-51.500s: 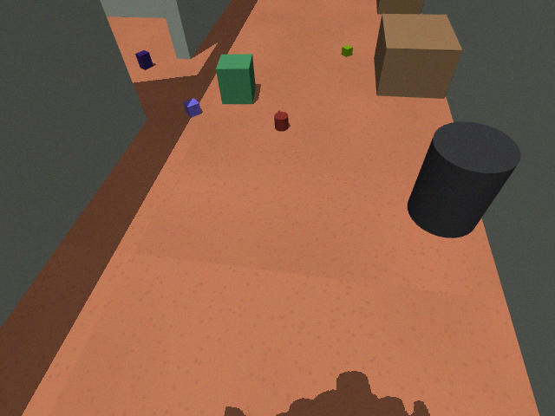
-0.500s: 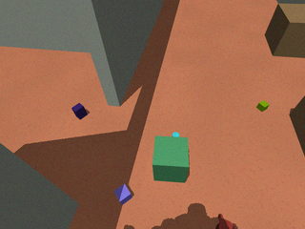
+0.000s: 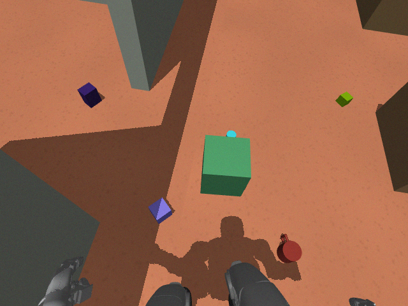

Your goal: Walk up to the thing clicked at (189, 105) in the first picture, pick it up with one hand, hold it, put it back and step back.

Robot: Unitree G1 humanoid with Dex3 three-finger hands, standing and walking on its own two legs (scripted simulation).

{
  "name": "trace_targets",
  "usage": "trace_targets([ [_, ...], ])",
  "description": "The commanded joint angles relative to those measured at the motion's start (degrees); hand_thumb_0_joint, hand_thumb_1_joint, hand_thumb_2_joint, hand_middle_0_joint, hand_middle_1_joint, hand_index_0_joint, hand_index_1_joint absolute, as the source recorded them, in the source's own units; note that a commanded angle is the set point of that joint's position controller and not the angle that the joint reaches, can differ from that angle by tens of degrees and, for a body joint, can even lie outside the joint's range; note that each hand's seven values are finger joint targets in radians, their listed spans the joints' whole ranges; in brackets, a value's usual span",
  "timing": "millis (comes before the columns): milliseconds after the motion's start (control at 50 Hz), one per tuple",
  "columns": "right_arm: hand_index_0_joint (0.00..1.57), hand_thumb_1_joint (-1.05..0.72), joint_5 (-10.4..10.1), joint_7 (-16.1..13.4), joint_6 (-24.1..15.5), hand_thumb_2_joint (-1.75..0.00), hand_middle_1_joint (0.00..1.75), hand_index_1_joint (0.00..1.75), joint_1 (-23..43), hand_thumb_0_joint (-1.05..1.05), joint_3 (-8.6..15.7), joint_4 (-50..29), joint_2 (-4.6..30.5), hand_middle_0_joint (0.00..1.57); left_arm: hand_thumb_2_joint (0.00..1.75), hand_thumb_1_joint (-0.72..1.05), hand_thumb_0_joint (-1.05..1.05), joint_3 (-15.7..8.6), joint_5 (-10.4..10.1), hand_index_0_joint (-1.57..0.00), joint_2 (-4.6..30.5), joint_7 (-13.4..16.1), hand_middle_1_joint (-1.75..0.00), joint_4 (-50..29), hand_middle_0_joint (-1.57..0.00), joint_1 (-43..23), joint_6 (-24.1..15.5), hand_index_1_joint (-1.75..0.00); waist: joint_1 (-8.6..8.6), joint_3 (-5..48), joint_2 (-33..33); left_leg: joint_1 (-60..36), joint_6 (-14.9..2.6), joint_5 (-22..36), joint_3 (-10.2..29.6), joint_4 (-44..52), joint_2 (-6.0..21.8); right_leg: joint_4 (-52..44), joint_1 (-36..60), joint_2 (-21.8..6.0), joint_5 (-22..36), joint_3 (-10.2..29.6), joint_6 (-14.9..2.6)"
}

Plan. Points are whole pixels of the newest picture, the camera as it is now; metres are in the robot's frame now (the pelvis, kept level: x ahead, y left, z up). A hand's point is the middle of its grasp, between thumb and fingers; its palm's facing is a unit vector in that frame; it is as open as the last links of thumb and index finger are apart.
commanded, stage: step back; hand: left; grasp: from above
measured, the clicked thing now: (160, 210) +0.48 +0.18 -0.73
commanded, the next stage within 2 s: none
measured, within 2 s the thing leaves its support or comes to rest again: neither
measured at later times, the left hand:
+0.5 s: hand out of the picture +0.04 +0.26 -0.14, palm faces -0.07 -0.91 -0.41, open 7.4 cm
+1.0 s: hand out of the picture -0.11 +0.30 -0.16, palm faces -0.10 -0.92 -0.39, open 7.4 cm
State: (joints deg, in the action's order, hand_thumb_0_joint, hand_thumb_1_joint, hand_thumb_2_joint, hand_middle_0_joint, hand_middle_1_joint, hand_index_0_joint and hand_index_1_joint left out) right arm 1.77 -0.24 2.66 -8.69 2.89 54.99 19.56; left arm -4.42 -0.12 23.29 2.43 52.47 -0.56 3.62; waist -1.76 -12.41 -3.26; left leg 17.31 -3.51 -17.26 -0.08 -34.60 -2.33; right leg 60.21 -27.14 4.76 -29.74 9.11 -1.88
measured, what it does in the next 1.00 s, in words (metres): walks backwards: right foot, then left foot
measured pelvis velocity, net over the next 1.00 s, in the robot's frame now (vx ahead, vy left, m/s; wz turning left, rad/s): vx -0.23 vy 0.03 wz -0.12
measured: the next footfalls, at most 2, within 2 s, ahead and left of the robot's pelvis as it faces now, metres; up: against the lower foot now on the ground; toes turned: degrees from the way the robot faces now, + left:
right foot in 0.28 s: -0.02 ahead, -0.10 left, +0.00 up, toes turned -2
left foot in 0.66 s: -0.10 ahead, +0.15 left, +0.00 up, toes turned -5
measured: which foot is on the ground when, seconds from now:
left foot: down 0.00-0.34, up 0.36-0.64, down 0.66-1.00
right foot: up 0.00-0.26, down 0.28-0.68, up 0.70-1.00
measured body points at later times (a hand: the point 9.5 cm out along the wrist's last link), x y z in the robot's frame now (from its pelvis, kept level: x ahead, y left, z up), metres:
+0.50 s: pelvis -0.08 +0.01 +0.00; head -0.02 -0.01 +0.45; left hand +0.05 +0.31 -0.11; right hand +0.01 -0.31 -0.12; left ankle -0.10 +0.14 -0.66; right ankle -0.06 -0.10 -0.73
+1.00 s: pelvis -0.23 +0.03 -0.01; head -0.16 +0.05 +0.44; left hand -0.10 +0.35 -0.13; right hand -0.13 -0.29 -0.10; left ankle -0.13 +0.15 -0.73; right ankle -0.28 -0.13 -0.69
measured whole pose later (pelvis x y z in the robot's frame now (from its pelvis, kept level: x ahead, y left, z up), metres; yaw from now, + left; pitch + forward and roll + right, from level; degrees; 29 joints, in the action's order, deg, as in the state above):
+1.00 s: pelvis -0.23 +0.03 -0.01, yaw -7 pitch -2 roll -1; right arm 1.6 -1.2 0.9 -6.5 2.1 45.8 20.4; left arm -6.3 1.1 24.1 0.4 46.9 10.9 3.7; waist 0.9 -10.5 -2.4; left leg 21.3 -0.2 -11.9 -0.1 -35.1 2.9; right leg 53.8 -19.1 2.5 -28.1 7.9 2.2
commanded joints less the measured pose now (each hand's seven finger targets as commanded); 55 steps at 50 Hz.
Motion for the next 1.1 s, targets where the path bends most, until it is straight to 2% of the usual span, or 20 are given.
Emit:
trace_targets([
  [0,0.2,-0.9,-0.27,-2.35,-2.15,-0.9,0.3,0.3,1.99,0.0,3.7,-6.63,13.95,0.2,0.9,0.9,0.0,-2.01,0.3,-0.2,9.08,0.46,-0.3,-2.96,-0.2,8.12,-0.61,-0.3,2.16,19.08,10.48,-20.62,-1.63,39.87,12.32,6.99,13.55,4.44,-3.45,-0.74,3.52,1.25,1.49],
  [120,0.2,-0.9,-0.56,-2.48,-1.88,-0.9,0.3,0.3,-1.77,0.0,4.28,-7.18,14.52,0.2,0.9,0.9,0.0,-2.13,0.73,-0.2,8.38,0.01,-0.3,-5.36,-0.2,6.33,-1.62,-0.3,-1.27,15.95,8.86,-20.92,-6.74,38.75,12.51,6.14,16.65,-10.27,-0.08,-2.96,2.26,-2.26,2.72],
  [200,0.2,-0.9,-0.76,-2.01,-1.64,-0.9,0.3,0.3,0.81,0.0,4.35,-8.57,15.46,0.2,0.9,0.9,0.0,-2.47,1.28,-0.2,8.23,-0.61,-0.3,-4.71,-0.2,9.68,-2.17,-0.3,-0.28,16.12,9.48,-13.99,-6.95,27.7,12.55,6.48,16.46,-20.59,8.12,-3.97,5.64,-6.54,1.18],
  [260,0.2,-0.9,-1.4,-1.44,-1.48,-0.9,0.3,0.3,4.54,0.0,4.0,-9.01,15.68,0.2,0.9,0.9,0.0,-2.83,1.67,-0.2,7.8,-0.99,-0.3,-2.94,-0.2,15.2,-2.66,-0.3,3.23,16.38,6.62,-5.4,-5.41,17.46,11.7,5.02,16.08,-30.64,17.46,-4.8,17.0,-6.69,-1.2],
  [280,0.2,-0.9,-1.69,-1.29,-1.42,-0.9,0.3,0.3,4.72,0.0,3.79,-9.27,14.64,0.2,0.9,0.9,0.0,-3.13,2.06,-0.2,9.42,-1.08,-0.3,-3.21,-0.2,15.09,-2.95,-0.3,2.89,16.47,1.75,-1.03,-3.42,13.2,9.53,2.24,13.29,-30.31,18.99,-7.68,23.16,-1.31,-3.1],
  [320,0.2,-0.9,-2.03,-1.24,-1.15,-0.9,0.3,0.3,5.97,0.0,3.26,-9.49,12.1,0.2,0.9,0.9,0.0,-4.42,1.9,-0.2,15.44,-1.41,-0.3,-6.3,-0.2,10.23,-2.9,-0.3,3.67,11.49,-13.8,3.96,2.86,-9.04,-0.27,-16.41,-1.89,-40.35,10.81,-23.54,28.82,20.02,-14.97],
  [340,0.2,-0.9,-1.62,-1.41,-0.92,-0.9,0.3,0.3,5.02,0.0,3.32,-9.11,12.49,0.2,0.9,0.9,0.0,-4.48,2.37,-0.2,15.65,-1.19,-0.3,-8.4,-0.2,7.7,-3.3,-0.3,3.79,9.9,-12.94,4.79,3.42,-18.64,4.89,-27.06,-2.63,-41.41,8.69,-27.54,32.31,23.51,-18.17],
  [420,0.2,-0.9,-2.1,-0.99,-1.18,-0.9,0.3,0.3,1.1,0.0,2.44,-7.05,11.85,0.2,0.9,0.9,0.0,-3.67,1.74,-0.2,10.38,-0.42,-0.3,-9.97,-0.2,5.46,-3.5,-0.3,1.79,10.86,-2.48,8.21,3.53,-12.52,9.35,-32.89,-5.49,-36.98,12.58,-17.36,40.86,7.03,-11.27],
  [560,0.2,-0.9,-1.74,-1.86,-2.49,-0.9,0.3,0.3,-1.3,0.0,1.73,-8.97,11.54,0.2,0.9,0.9,0.0,-3.48,2.31,-0.2,10.21,-0.33,-0.3,-11.92,-0.2,9.8,-2.35,-0.3,3.92,18.68,-7.32,8.52,4.66,-11.93,4.29,-6.35,1.31,-28.58,30.52,-17.49,48.22,4.03,-10.42],
  [620,0.2,-0.9,-0.48,-1.68,-3.1,-0.9,0.3,0.3,-5.16,0.0,2.8,-7.24,11.51,0.2,0.9,0.9,0.0,-3.34,1.07,-0.2,11.22,-1.08,-0.3,-12.65,-0.2,7.98,-0.82,-0.3,1.56,18.56,-5.39,-4.06,3.77,8.66,-0.43,13.92,0.2,-21.2,21.9,-13.19,40.79,-0.56,-5.75],
  [640,0.2,-0.9,0.23,-1.7,-3.21,-0.9,0.3,0.3,-4.87,0.0,3.58,-7.58,13.26,0.2,0.9,0.9,0.0,-2.87,0.95,-0.2,9.65,-1.34,-0.3,-13.31,-0.2,7.83,-0.46,-0.3,1.55,17.78,-2.36,-8.65,2.39,12.4,5.19,13.06,3.74,-20.19,14.23,-11.04,31.05,-0.35,-3.37],
  [660,0.2,-0.9,1.26,-1.62,-3.2,-0.9,0.3,0.3,-4.53,0.0,4.69,-8.17,18.6,0.2,0.9,0.9,0.0,-2.3,0.77,-0.2,7.15,-1.4,-0.3,-13.98,-0.2,8.42,-0.44,-0.3,1.56,17.11,10.23,-12.84,-1.5,18.64,20.34,14.4,15.45,-12.43,2.32,-3.73,14.49,-2.76,-0.84],
  [680,0.2,-0.9,0.56,-1.02,-2.83,-0.9,0.3,0.3,-1.31,0.0,5.35,-9.5,23.21,0.2,0.9,0.9,0.0,-3.28,0.89,-0.2,8.94,-0.74,-0.3,-14.25,-0.2,5.48,-0.55,-0.3,-0.34,14.8,16.57,-4.06,-11.0,21.54,28.57,16.36,24.84,-2.8,1.12,1.34,-5.98,-2.48,0.81],
  [700,0.2,-0.9,0.54,-1.32,-3.16,-0.9,0.3,0.3,0.99,0.0,5.69,-10.33,24.32,0.2,0.9,0.9,0.0,-3.81,1.68,-0.2,10.39,-0.29,-0.3,-13.74,-0.2,3.63,-0.63,-0.3,-1.29,11.72,18.01,3.27,-15.71,18.91,34.59,18.18,29.06,6.92,2.63,-0.66,-7.75,2.58,1.3],
  [780,0.2,-0.9,0.31,-1.88,-3.51,-0.9,0.3,0.3,5.03,0.0,3.35,-11.56,15.66,0.2,0.9,0.9,0.0,-4.22,0.55,-0.2,9.4,-1.42,-0.3,-10.26,-0.2,11.8,-0.66,-0.3,4.12,11.45,9.66,-5.97,-7.36,27.67,12.43,10.18,15.07,13.15,-3.15,1.73,2.31,3.18,1.0],
  [920,0.2,-0.9,-0.26,-2.24,-2.99,-0.9,0.3,0.3,-1.36,0.0,4.06,-11.86,16.68,0.2,0.9,0.9,0.0,-3.61,1.15,-0.2,8.05,-1.61,-0.3,-11.69,-0.2,10.93,-1.59,-0.3,-0.69,16.43,12.52,-17.55,-11.13,29.05,12.64,5.74,17.08,-7.28,-1.07,-2.22,0.26,-1.56,4.8],
  [980,0.2,-0.9,0.13,-1.76,-2.12,-0.9,0.3,0.3,0.54,0.0,4.06,-12.69,17.75,0.2,0.9,0.9,0.0,-3.83,1.11,-0.2,8.19,-1.85,-0.3,-9.67,-0.2,13.19,-1.92,-0.3,0.03,16.86,15.8,-10.33,-9.1,22.71,11.16,5.27,15.43,-19.82,8.24,-3.34,3.33,-6.56,3.64],
  [1040,0.2,-0.9,-0.77,-1.37,-1.09,-0.9,0.3,0.3,3.87,0.0,4.33,-13.66,18.01,0.2,0.9,0.9,0.0,-4.37,1.77,-0.2,8.98,-2.35,-0.3,-5.18,-0.2,20.79,-2.03,-0.3,3.92,18.39,14.1,1.25,-4.94,10.36,9.7,2.24,13.39,-33.87,20.67,-3.47,15.32,-9.16,0.34],
  [1060,0.2,-0.9,-1.19,-1.34,-0.81,-0.9,0.3,0.3,3.56,0.0,3.8,-13.99,16.11,0.2,0.9,0.9,0.0,-5.14,2.55,-0.2,11.51,-2.51,-0.3,-5.38,-0.2,20.92,-2.12,-0.3,3.91,16.53,7.6,8.49,-1.88,0.76,8.08,-2.84,9.61,-36.15,21.42,-7.46,10.87,-0.64,-1.39],
  [1080,0.2,-0.9,-1.63,-1.65,-0.94,-0.9,0.3,0.3,4.24,0.0,2.92,-15.35,12.54,0.2,0.9,0.9,0.0,-6.5,2.94,-0.2,17.24,-2.65,-0.3,-7.36,-0.2,18.44,-2.19,-0.3,4.65,12.65,-8.29,19.04,2.21,-11.54,4.55,-13.76,-1.36,-41.61,17.9,-18.81,5.72,17.11,-6.63],
])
